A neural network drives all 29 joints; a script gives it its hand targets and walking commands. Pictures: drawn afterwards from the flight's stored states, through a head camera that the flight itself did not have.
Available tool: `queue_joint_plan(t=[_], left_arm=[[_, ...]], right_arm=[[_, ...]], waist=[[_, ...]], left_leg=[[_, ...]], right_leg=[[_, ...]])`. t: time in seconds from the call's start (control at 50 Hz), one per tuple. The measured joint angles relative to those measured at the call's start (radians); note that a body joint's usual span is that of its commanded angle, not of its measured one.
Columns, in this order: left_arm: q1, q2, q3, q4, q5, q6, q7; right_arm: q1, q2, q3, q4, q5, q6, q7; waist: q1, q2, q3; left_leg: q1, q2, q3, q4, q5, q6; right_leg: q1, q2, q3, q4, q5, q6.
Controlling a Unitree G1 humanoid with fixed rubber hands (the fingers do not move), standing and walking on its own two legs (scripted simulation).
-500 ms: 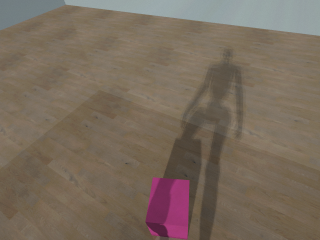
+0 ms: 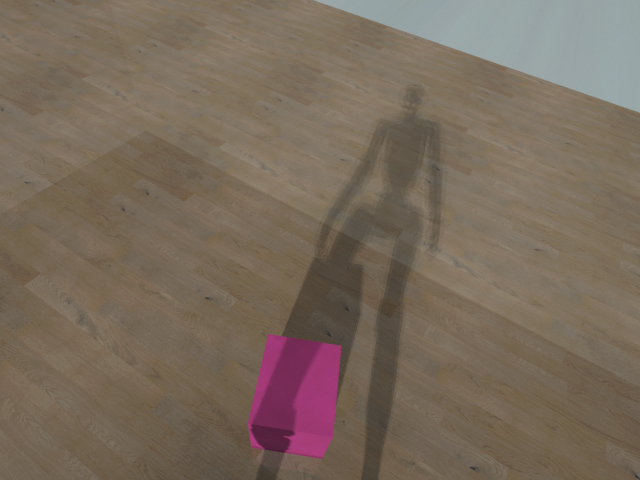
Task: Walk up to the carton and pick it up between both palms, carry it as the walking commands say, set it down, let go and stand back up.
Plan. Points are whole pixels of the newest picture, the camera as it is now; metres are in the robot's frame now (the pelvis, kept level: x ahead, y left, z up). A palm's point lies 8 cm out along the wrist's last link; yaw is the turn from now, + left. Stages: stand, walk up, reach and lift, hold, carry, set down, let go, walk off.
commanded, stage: walk up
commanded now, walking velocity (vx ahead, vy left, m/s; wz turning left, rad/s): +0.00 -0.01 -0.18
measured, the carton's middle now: (295, 397) +0.43 +0.01 -0.64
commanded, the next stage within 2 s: none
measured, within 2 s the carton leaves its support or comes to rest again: neither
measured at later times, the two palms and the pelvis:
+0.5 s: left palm out of the picture +0.02 +0.23 -0.15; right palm out of the picture +0.01 -0.23 -0.13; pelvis -0.01 +0.01 +0.00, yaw +1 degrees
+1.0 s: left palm out of the picture +0.01 +0.25 -0.14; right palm out of the picture +0.01 -0.17 -0.13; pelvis +0.00 +0.04 +0.01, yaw -2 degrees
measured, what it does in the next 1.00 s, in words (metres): steps on the spot: right foot, then right foot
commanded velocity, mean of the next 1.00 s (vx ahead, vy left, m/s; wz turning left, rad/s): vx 0.00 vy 0.03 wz -0.02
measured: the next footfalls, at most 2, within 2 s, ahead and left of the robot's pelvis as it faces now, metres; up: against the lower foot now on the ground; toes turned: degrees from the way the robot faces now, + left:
right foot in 0.04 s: +0.04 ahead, -0.15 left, +0.00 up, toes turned -3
right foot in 0.88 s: +0.00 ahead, -0.08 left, +0.00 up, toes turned +2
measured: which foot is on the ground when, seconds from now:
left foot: down 0.00-1.00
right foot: up 0.00-0.02, down 0.04-0.56, up 0.58-0.86, down 0.88-1.00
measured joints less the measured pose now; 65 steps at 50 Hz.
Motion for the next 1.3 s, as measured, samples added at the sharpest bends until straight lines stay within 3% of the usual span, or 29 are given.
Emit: queue_joint_plan(t=[0.04, 0.08, 0.14, 0.22, 0.28, 0.38, 0.44, 0.5, 0.54, 0.56, 0.58, 0.64, 0.7, 0.78, 0.86, 0.9, 0.96, 1.08, 1.3], left_arm=[[0.0, -0.006, -0.004, -0.006, 0.003, -0.012, 0.0], [0.003, -0.031, -0.004, -0.002, 0.01, -0.027, 0.004], [0.024, -0.07, -0.017, 0.009, 0.019, -0.039, 0.014], [0.035, -0.096, -0.02, 0.031, 0.007, -0.032, 0.025], [0.021, -0.077, -0.018, 0.04, 0.0, -0.03, 0.028], [0.031, -0.058, -0.024, 0.044, 0.0, -0.037, 0.027], [0.034, -0.07, -0.024, 0.044, 0.008, -0.046, 0.037], [0.044, -0.091, -0.022, 0.051, 0.014, -0.05, 0.051], [0.057, -0.097, -0.016, 0.06, 0.011, -0.043, 0.053], [0.063, -0.098, -0.011, 0.066, 0.007, -0.038, 0.052], [0.063, -0.091, -0.007, 0.075, 0.004, -0.032, 0.05], [0.071, -0.052, 0.0, 0.084, 0.004, -0.013, 0.044], [0.091, -0.024, 0.003, 0.086, 0.002, -0.008, 0.04], [0.095, -0.023, -0.002, 0.096, 0.007, -0.011, 0.04], [0.093, -0.052, -0.02, 0.099, 0.003, -0.027, 0.049], [0.084, -0.079, -0.028, 0.111, 0.001, -0.041, 0.053], [0.082, -0.113, -0.037, 0.123, -0.005, -0.048, 0.057], [0.09, -0.104, -0.045, 0.144, -0.002, -0.055, 0.057], [0.11, -0.12, -0.04, 0.156, 0.005, -0.057, 0.051]], right_arm=[[-0.006, -0.012, -0.007, 0.003, 0.001, 0.009, 0.006], [-0.02, -0.038, -0.016, 0.009, 0.008, 0.026, 0.008], [-0.022, -0.076, -0.024, 0.007, 0.013, 0.047, 0.009], [-0.006, -0.094, -0.016, 0.019, 0.025, 0.026, 0.018], [0.011, -0.054, 0.003, 0.051, 0.029, 0.01, 0.017], [0.042, 0.002, 0.019, 0.071, 0.03, 0.004, 0.017], [0.048, -0.01, 0.006, 0.067, 0.027, 0.017, 0.02], [0.047, -0.054, -0.013, 0.058, 0.023, 0.032, 0.019], [0.047, -0.081, -0.016, 0.047, 0.021, 0.031, 0.016], [0.046, -0.091, -0.014, 0.043, 0.022, 0.023, 0.015], [0.041, -0.09, -0.014, 0.046, 0.021, 0.015, 0.013], [0.029, -0.051, -0.003, 0.056, 0.024, 0.003, 0.01], [0.03, -0.009, 0.005, 0.052, 0.02, -0.008, 0.006], [0.031, 0.023, 0.012, 0.061, 0.017, -0.012, -0.002], [0.022, 0.024, 0.002, 0.077, 0.021, -0.005, -0.015], [0.018, 0.012, -0.003, 0.09, 0.025, -0.002, -0.012], [0.029, 0.001, -0.002, 0.106, 0.03, -0.005, -0.009], [0.048, 0.01, 0.01, 0.138, 0.035, -0.02, 0.002], [0.06, 0.021, -0.001, 0.157, 0.021, -0.017, -0.01]], waist=[[0.014, 0.017, -0.006], [0.011, 0.071, 0.001], [0.007, 0.126, -0.015], [-0.013, 0.158, -0.032], [-0.004, 0.088, -0.025], [0.001, 0.02, -0.04], [-0.005, 0.035, -0.041], [0.004, 0.077, -0.036], [0.011, 0.096, -0.036], [0.005, 0.105, -0.036], [-0.001, 0.096, -0.031], [0.005, 0.032, -0.029], [-0.007, 0.001, -0.035], [-0.02, 0.0, -0.047], [-0.008, 0.014, -0.055], [-0.003, 0.04, -0.046], [-0.007, 0.068, -0.047], [-0.018, 0.048, -0.044], [-0.003, 0.043, -0.031]], left_leg=[[-0.018, 0.006, 0.012, 0.043, -0.021, -0.009], [-0.035, 0.013, -0.019, 0.099, -0.083, -0.003], [-0.061, -0.034, -0.079, 0.193, -0.188, 0.005], [0.009, -0.059, -0.084, 0.045, -0.066, 0.025], [0.054, -0.095, -0.065, -0.026, -0.017, 0.052], [0.084, -0.105, -0.058, -0.101, 0.02, 0.051], [0.038, -0.103, -0.076, -0.044, 0.0, 0.046], [-0.044, -0.102, -0.084, 0.158, -0.132, 0.008], [-0.047, -0.096, -0.083, 0.165, -0.157, 0.0], [-0.024, -0.088, -0.084, 0.085, -0.098, 0.008], [-0.018, -0.1, -0.074, 0.06, -0.047, 0.039], [0.015, -0.142, -0.03, -0.001, -0.022, 0.101], [0.052, -0.157, -0.017, -0.084, 0.013, 0.108], [0.068, -0.17, -0.014, -0.135, 0.04, 0.113], [0.074, -0.178, 0.011, -0.137, 0.035, 0.117], [0.086, -0.167, 0.013, -0.129, 0.031, 0.116], [0.128, -0.158, -0.004, -0.17, 0.04, 0.112], [0.177, -0.161, -0.018, -0.227, 0.063, 0.105], [0.16, -0.143, -0.014, -0.174, 0.028, 0.096]], right_leg=[[0.049, -0.01, -0.01, -0.135, 0.099, -0.008], [0.05, 0.009, -0.019, -0.129, 0.129, -0.001], [0.066, 0.022, -0.021, -0.173, 0.136, 0.006], [0.091, 0.033, -0.037, -0.229, 0.164, 0.013], [0.104, -0.002, -0.025, -0.228, 0.161, 0.019], [0.117, -0.01, -0.018, -0.269, 0.184, 0.014], [0.097, -0.01, -0.037, -0.25, 0.176, 0.017], [0.077, -0.013, -0.048, -0.223, 0.164, 0.03], [0.072, -0.018, -0.044, -0.217, 0.164, 0.049], [0.07, -0.018, -0.046, -0.209, 0.161, 0.059], [0.062, -0.032, -0.041, -0.188, 0.148, 0.062], [0.019, -0.033, 0.03, -0.096, 0.026, 0.03], [-0.003, 0.0, 0.049, -0.014, 0.001, 0.002], [0.004, 0.023, 0.036, 0.037, -0.007, -0.027], [0.093, 0.013, 0.023, -0.155, 0.055, -0.043], [0.138, 0.021, 0.02, -0.236, 0.13, -0.025], [0.195, 0.035, 0.009, -0.303, 0.143, -0.018], [0.246, 0.035, -0.001, -0.358, 0.157, -0.025], [0.24, 0.051, 0.007, -0.337, 0.141, -0.032]])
